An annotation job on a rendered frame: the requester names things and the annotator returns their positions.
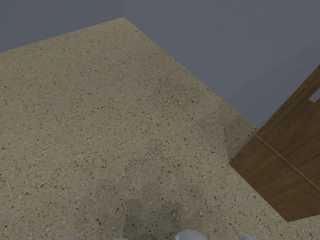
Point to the handle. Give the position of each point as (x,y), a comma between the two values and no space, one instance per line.
(315,96)

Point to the cupboard door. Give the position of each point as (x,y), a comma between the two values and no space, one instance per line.
(295,134)

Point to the right robot thigh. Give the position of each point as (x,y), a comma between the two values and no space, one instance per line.
(189,235)

